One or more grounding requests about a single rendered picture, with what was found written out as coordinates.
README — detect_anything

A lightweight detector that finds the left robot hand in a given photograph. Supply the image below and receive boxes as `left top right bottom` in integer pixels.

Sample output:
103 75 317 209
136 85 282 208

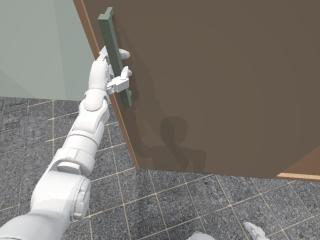
88 46 132 96

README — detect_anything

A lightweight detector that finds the handle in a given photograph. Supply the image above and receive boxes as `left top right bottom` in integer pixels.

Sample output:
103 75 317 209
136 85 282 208
97 7 132 108

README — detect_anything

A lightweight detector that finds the robot left upper arm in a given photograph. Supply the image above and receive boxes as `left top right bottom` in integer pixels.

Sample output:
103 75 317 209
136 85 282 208
0 170 91 240

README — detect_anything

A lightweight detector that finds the wardrobe door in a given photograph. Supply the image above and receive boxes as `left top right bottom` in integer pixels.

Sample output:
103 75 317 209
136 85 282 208
282 145 320 176
83 0 320 179

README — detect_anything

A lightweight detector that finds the left robot forearm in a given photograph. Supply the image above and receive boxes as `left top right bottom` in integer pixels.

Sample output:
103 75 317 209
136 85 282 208
30 89 110 210

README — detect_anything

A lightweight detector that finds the right robot hand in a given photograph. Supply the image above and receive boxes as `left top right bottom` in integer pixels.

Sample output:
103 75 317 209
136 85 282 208
245 222 269 240

